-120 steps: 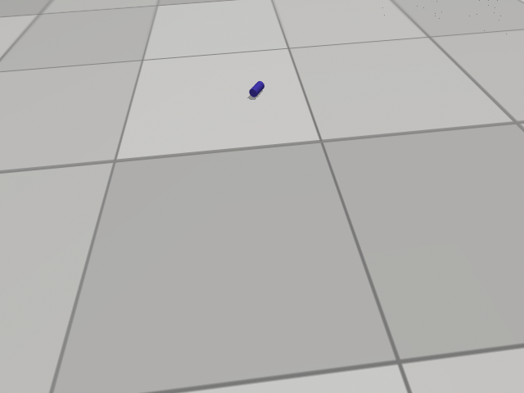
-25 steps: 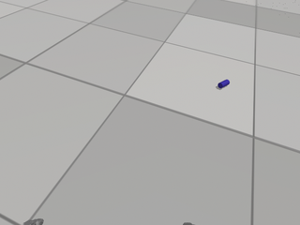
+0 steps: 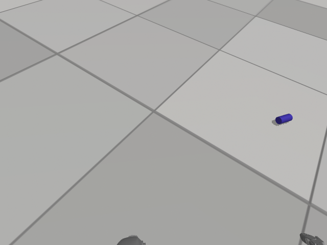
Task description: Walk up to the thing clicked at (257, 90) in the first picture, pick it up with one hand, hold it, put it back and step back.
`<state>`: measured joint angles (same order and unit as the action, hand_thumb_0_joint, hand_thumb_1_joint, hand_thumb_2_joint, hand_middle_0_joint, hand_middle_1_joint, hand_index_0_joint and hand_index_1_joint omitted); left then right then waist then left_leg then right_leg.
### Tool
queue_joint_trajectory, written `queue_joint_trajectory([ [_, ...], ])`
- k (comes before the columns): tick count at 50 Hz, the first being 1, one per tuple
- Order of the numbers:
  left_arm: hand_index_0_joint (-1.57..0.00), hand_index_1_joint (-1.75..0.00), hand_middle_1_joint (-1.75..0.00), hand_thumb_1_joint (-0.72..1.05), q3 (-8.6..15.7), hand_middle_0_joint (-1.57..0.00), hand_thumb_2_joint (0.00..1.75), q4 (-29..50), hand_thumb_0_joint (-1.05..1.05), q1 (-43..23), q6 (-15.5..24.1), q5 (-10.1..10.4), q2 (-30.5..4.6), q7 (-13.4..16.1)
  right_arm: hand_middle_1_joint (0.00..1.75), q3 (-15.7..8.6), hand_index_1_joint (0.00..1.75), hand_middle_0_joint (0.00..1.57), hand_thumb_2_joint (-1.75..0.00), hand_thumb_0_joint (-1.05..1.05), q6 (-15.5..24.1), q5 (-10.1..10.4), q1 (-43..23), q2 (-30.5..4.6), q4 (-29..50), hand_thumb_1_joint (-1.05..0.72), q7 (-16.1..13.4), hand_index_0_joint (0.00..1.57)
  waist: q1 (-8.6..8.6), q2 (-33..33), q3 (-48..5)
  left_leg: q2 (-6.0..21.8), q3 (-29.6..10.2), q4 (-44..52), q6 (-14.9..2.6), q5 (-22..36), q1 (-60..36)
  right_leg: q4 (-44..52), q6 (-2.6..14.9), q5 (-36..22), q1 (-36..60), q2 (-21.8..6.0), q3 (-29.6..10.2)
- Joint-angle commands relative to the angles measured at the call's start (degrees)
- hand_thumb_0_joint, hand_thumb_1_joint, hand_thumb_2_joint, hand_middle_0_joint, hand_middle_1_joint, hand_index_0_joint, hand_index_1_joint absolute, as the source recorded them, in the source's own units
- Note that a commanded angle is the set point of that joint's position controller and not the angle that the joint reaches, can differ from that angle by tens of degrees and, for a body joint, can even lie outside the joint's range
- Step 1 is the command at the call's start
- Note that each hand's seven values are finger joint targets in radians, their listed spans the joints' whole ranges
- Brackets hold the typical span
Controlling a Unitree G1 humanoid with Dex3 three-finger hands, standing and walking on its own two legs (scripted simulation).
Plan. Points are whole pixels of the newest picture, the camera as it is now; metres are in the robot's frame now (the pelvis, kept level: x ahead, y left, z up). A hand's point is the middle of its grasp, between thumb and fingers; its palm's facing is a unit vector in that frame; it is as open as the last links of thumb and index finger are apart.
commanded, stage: walk up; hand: left
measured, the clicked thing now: (283, 118) +1.15 -0.98 -0.71
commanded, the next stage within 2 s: none
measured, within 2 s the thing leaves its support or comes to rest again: neither
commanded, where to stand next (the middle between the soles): +0.86 -1.31 m, yaw +22 degrees
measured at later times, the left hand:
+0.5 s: hand (154, 203) +0.25 +0.05 -0.11, palm faces +0.12 -0.93 -0.34, open 7.4 cm
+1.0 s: hand (200, 164) +0.40 -0.10 -0.14, palm faces +0.15 -0.95 -0.28, open 7.4 cm
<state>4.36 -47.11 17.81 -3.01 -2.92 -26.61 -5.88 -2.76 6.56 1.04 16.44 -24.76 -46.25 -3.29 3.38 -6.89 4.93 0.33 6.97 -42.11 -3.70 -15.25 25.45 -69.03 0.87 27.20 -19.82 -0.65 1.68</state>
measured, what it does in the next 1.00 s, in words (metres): steps to the right: right foot, then left foot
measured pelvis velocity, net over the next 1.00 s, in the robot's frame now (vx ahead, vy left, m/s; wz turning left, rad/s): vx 0.34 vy -0.39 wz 0.23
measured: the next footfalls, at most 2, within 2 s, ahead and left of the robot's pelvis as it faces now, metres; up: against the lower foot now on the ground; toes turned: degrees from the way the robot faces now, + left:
right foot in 0.32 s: +0.29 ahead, -0.33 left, +0.00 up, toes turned +2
left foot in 0.70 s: +0.37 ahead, -0.18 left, +0.00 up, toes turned +18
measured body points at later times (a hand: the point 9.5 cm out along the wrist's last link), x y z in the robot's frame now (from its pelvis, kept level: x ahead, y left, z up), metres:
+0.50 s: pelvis +0.19 -0.23 +0.02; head +0.21 -0.22 +0.46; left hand +0.24 +0.10 -0.08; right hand +0.29 -0.59 -0.08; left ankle +0.19 -0.09 -0.64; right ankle +0.25 -0.33 -0.71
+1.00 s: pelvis +0.34 -0.39 +0.01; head +0.35 -0.34 +0.45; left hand +0.39 -0.05 -0.12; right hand +0.45 -0.74 -0.04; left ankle +0.33 -0.20 -0.71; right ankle +0.46 -0.58 -0.66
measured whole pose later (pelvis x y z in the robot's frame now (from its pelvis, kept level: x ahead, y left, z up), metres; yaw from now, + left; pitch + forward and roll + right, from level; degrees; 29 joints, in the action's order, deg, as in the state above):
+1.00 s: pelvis +0.34 -0.39 +0.01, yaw +13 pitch -1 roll +1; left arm 6.8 -41.9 11.4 -6.1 -2.9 -27.9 -7.9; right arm -1.8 6.2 -2.0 21.2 -26.7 -49.5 -4.3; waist -0.8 -8.6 3.9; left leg 7.6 0.9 -40.5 1.2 -18.7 21.0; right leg -57.1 -1.3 20.0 -34.2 -8.1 -6.2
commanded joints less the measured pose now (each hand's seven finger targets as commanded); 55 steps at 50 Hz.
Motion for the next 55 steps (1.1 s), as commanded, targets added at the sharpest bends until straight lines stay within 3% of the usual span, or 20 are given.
queue_joint_trajectory([
  [1, -0.20, -0.30, -0.30, 0.90, 4.4, -0.20, 0.90, 8.4, 0.00, -3.6, 2.1, 1.0, -13.5, 0.4, 0.30, -4.8, 0.30, 0.20, -0.90, 0.00, 1.7, 0.1, 7.4, -18.1, 1.3, -0.90, -2.3, 0.20, -2.38, 7.8, -5.3, 18.5, -25.9, 19.5, -10.04, 7.6, -12.8, -3.6, -0.35, -5.1, -17.9, -9.2, -9.1],
  [8, -0.20, -0.30, -0.30, 0.90, 5.3, -0.20, 0.90, 9.8, 0.00, -8.7, -0.1, 0.3, -11.6, -2.6, 0.30, -6.1, 0.30, 0.20, -0.90, 0.00, 2.5, -2.2, 6.2, -22.8, 0.0, -0.90, -0.8, 0.20, -3.37, 17.1, -2.3, 13.4, -20.1, 23.4, -8.93, -16.1, -2.7, 12.6, -2.11, -10.8, -15.9, -8.8, -4.4],
  [12, -0.20, -0.30, -0.30, 0.90, 5.7, -0.20, 0.90, 10.6, 0.00, -12.1, 0.6, 0.6, -10.9, -2.8, 0.30, -6.2, 0.30, 0.20, -0.90, 0.00, 1.7, -2.6, 5.4, -23.5, -1.0, -0.90, -1.0, 0.20, -3.82, 18.1, -3.7, 13.0, -16.7, 19.3, -7.57, -6.2, -2.6, 22.9, -1.38, -11.1, -9.1, -7.5, -2.2],
  [15, -0.20, -0.30, -0.30, 0.90, 7.5, -0.20, 0.90, 5.4, 0.00, 2.5, 1.1, 0.6, -11.9, -2.0, 0.30, -4.9, 0.30, 0.20, -0.90, 0.00, 0.1, -2.9, -0.6, -20.1, -0.3, -0.90, -1.6, 0.20, 5.92, 11.8, -10.1, 10.0, -9.0, -2.1, -4.38, 4.9, 6.7, 33.0, -0.50, -11.7, 15.1, -2.7, 2.5],
  [16, -0.20, -0.30, -0.30, 0.90, 9.0, -0.20, 0.90, 3.1, 0.00, 9.9, 1.7, -0.5, -16.1, -1.1, 0.30, -2.9, 0.30, 0.20, -0.90, 0.00, -0.5, -2.8, 1.8, -13.9, -0.4, -0.90, -1.9, 0.20, 10.10, -4.7, -12.1, 3.7, -3.4, -21.7, -2.06, -4.8, 17.4, 40.3, 0.20, -4.9, 23.9, -4.2, -2.6],
  [17, -0.20, -0.30, -0.30, 0.90, 9.2, -0.20, 0.90, 4.5, 0.00, 8.1, 2.4, -0.9, -22.3, -0.2, 0.30, -1.6, 0.30, 0.20, -0.90, 0.00, -0.4, -1.2, 2.7, -10.6, 1.5, -0.90, -2.4, 0.20, 8.55, -19.3, -9.6, -4.5, -3.8, -32.7, 0.01, -21.3, 31.4, 54.7, 3.73, 2.5, 23.2, -19.2, -29.4],
  [18, -0.20, -0.30, -0.30, 0.90, 8.9, -0.20, 0.90, 7.3, 0.00, -1.3, 2.8, 0.4, -23.5, 0.8, 0.30, -3.0, 0.30, 0.20, -0.90, 0.00, -1.1, -1.8, 5.1, -13.6, -0.6, -0.90, -3.7, 0.20, 3.01, -14.6, -9.8, 1.7, -9.9, -36.9, -0.09, -18.2, 25.4, 58.6, 8.10, 12.9, 16.5, -23.7, -39.5],
  [19, -0.20, -0.30, -0.30, 0.90, 8.5, -0.20, 0.90, 8.4, 0.00, -4.3, 2.6, 1.5, -20.0, 1.0, 0.30, -3.4, 0.30, 0.20, -0.90, 0.00, -0.9, -0.7, 4.6, -16.3, -2.9, -0.90, -3.1, 0.20, 1.27, -6.9, -7.8, 4.1, -10.6, -33.9, -0.20, -11.9, 21.9, 57.9, 7.59, 17.5, 11.8, -20.5, -31.2],
  [23, -0.20, -0.30, -0.30, 0.90, 6.0, -0.20, 0.90, 7.5, 0.00, -8.3, 3.1, 1.0, -12.8, 1.3, 0.30, -3.5, 0.30, 0.20, -0.90, 0.00, -0.7, -1.0, 11.1, -15.7, -9.0, -0.90, -1.6, 0.20, -2.47, -6.2, -4.1, 3.5, -6.1, -20.6, 0.98, -6.4, 12.6, 51.1, 11.44, 0.8, 5.5, -11.6, -11.4],
  [29, -0.20, -0.30, -0.30, 0.90, 4.9, -0.20, 0.90, 9.5, 0.00, -5.9, 2.3, 0.2, -10.0, 0.8, 0.30, -3.1, 0.30, 0.20, -0.90, 0.00, -0.6, -1.3, 7.6, -14.0, -5.9, -0.90, -1.3, 0.20, -0.62, -2.5, -2.0, 2.5, -3.0, -5.5, 0.94, -3.0, 4.3, 54.0, 13.75, -5.2, 5.8, -14.6, -9.7],
  [31, -0.20, -0.30, -0.30, 0.90, 4.6, -0.20, 0.90, 11.3, 0.00, -8.9, 1.8, -0.1, -9.8, 0.7, 0.30, -3.0, 0.30, 0.20, -0.90, 0.00, 0.0, -0.9, 11.1, -13.1, -5.5, -0.90, -1.5, 0.20, -3.19, 0.0, -3.2, 2.9, -3.2, 2.7, 0.07, 1.8, -5.0, 50.8, 13.32, -10.2, 3.0, -14.6, -7.3],
  [33, -0.20, -0.30, -0.30, 0.90, 3.4, -0.20, 0.90, 12.6, 0.00, -8.7, 1.5, -0.1, -7.8, 0.4, 0.30, -3.7, 0.30, 0.20, -0.90, 0.00, 0.5, -1.0, 17.5, -14.4, -6.5, -0.90, -2.1, 0.20, -6.31, 5.4, -6.1, 1.4, -2.8, 12.0, -0.71, 8.2, -20.6, 35.7, 8.87, -23.6, -3.8, -9.0, 0.0],
  [34, -0.20, -0.30, -0.30, 0.90, 2.8, -0.20, 0.90, 12.9, 0.00, -6.4, 1.8, -0.1, -6.0, 0.5, 0.30, -4.8, 0.30, 0.20, -0.90, 0.00, 0.5, -1.8, 21.1, -16.7, -6.4, -0.90, -2.9, 0.20, -8.16, 11.3, -9.0, 7.5, -13.5, 16.8, -2.00, 5.6, -28.7, 24.0, 5.21, -22.4, -10.1, -5.2, 2.7],
  [35, -0.20, -0.30, -0.30, 0.90, 2.5, -0.20, 0.90, 14.0, 0.00, -5.1, 1.5, -0.5, -4.0, 0.7, 0.30, -6.1, 0.30, 0.20, -0.90, 0.00, 0.2, -2.7, 20.9, -22.2, -4.4, -0.90, -3.8, 0.20, -7.21, 20.0, -9.3, 22.9, -39.3, 21.1, -6.94, 1.0, -34.6, 11.1, 0.76, 2.4, -24.5, 1.2, 1.0],
  [36, -0.20, -0.30, -0.30, 0.90, 4.1, -0.20, 0.90, 13.5, 0.00, -3.2, 0.4, -1.0, -10.5, 1.1, 0.30, -6.5, 0.30, 0.20, -0.90, 0.00, -0.1, -1.0, 17.1, -24.2, -1.3, -0.90, -4.5, 0.20, -6.42, 10.6, -10.0, 31.9, -52.0, 22.2, -15.63, -1.8, -30.9, 0.5, -2.38, 5.8, -27.1, -0.1, -7.2],
  [41, -0.20, -0.30, -0.30, 0.90, 5.5, -0.20, 0.90, 10.3, 0.00, -2.4, -0.7, -0.3, -11.6, 0.4, 0.30, -4.1, 0.30, 0.20, -0.90, 0.00, 0.5, -1.0, 7.3, -18.4, -0.7, -0.90, -3.7, 0.20, -2.14, 9.1, -5.1, 18.9, -21.8, 18.3, -9.88, 6.7, -10.7, -2.4, -1.24, -5.4, -17.9, -4.2, -10.6],
  [50, -0.20, -0.30, -0.30, 0.90, 6.0, -0.20, 0.90, 10.9, 0.00, -9.8, -1.5, 0.2, -10.2, -2.0, 0.30, -6.2, 0.30, 0.20, -0.90, 0.00, 0.4, -3.4, 5.3, -24.9, -1.5, -0.90, -2.3, 0.20, -4.76, 19.3, -4.1, 15.0, -15.6, 19.0, -8.10, -14.7, -0.2, 17.7, -1.76, -6.6, -10.1, -5.8, -2.7],
  [53, -0.20, -0.30, -0.30, 0.90, 7.4, -0.20, 0.90, 5.4, 0.00, 2.9, -1.1, 0.4, -10.6, -1.4, 0.30, -5.3, 0.30, 0.20, -0.90, 0.00, -1.0, -3.4, -1.1, -22.9, -1.2, -0.90, -2.6, 0.20, 3.09, 15.5, -8.2, 12.6, -8.4, 5.3, -4.67, -9.7, 9.9, 29.2, -1.06, -8.9, 11.2, -1.6, 2.6],
  [54, -0.20, -0.30, -0.30, 0.90, 8.5, -0.20, 0.90, 3.0, 0.00, 9.2, -0.6, -0.4, -13.5, -0.5, 0.30, -3.6, 0.30, 0.20, -0.90, 0.00, -1.7, -3.7, 0.0, -17.6, -1.6, -0.90, -3.0, 0.20, 6.78, 2.0, -10.1, 7.3, -2.5, -11.9, -2.86, -12.3, 16.5, 34.3, -0.74, -6.2, 19.1, -0.6, 1.4],
  [55, -0.20, -0.30, -0.30, 0.90, 8.9, -0.20, 0.90, 4.3, 0.00, 10.1, 0.2, -1.6, -18.4, 0.3, 0.30, -1.2, 0.30, 0.20, -0.90, 0.00, -2.0, -2.6, 0.9, -10.6, -0.8, -0.90, -3.2, 0.20, 7.96, -14.2, -6.2, -0.9, -0.5, -28.8, 0.00, -22.4, 28.9, 45.9, 2.44, 2.0, 15.6, -11.8, -19.9],
])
